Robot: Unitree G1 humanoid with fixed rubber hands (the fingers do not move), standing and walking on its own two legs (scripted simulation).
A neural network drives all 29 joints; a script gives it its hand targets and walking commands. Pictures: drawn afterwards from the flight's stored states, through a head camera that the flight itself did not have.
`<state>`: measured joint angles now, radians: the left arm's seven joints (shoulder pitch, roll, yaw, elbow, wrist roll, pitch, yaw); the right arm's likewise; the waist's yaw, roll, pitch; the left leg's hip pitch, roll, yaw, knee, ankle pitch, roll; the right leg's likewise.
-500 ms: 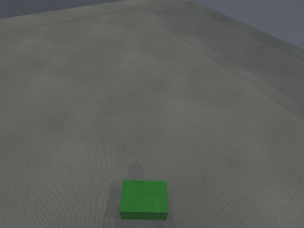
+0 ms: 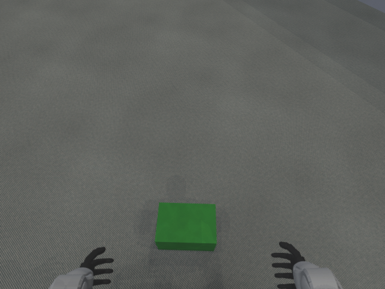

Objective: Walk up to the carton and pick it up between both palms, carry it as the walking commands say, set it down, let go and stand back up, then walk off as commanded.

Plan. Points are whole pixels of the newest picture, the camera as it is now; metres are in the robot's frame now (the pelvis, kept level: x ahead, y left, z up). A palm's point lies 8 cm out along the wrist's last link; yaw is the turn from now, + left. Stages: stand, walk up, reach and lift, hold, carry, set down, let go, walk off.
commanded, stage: reach and lift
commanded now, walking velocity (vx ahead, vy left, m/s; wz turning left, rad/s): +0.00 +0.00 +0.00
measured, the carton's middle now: (186, 227) +0.45 +0.02 -0.68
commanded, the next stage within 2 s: none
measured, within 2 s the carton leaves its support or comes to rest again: neither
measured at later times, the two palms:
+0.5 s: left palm (95, 266) +0.21 +0.23 -0.15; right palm (291, 262) +0.21 -0.23 -0.15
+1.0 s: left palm (111, 205) +0.37 +0.23 -0.18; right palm (275, 211) +0.34 -0.24 -0.18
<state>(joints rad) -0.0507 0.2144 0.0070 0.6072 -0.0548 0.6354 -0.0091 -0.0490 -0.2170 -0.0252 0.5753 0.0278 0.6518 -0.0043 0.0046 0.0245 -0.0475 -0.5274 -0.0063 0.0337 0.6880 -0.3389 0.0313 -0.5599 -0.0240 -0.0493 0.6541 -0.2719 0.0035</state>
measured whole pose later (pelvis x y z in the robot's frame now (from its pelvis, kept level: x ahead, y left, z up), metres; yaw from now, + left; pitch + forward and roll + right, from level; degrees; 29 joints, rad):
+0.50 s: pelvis -0.03 -0.01 -0.05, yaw +1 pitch +17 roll +0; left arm -0.16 0.23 0.13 0.52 0.00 0.43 -0.09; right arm -0.15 -0.17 -0.12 0.49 0.02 0.46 0.01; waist -0.01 0.00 0.01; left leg -0.87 -0.01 0.00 1.00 -0.42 0.01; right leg -0.91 0.00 0.00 0.97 -0.36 0.00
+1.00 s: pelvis -0.06 -0.01 -0.08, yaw +1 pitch +32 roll -1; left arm -0.84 0.37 0.23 0.86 -0.06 0.27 -0.11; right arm -0.76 -0.23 -0.25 0.75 0.08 0.29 -0.03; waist -0.04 0.00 0.03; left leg -1.29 -0.02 -0.01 1.09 -0.36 0.01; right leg -1.31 0.00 -0.01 1.05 -0.29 0.00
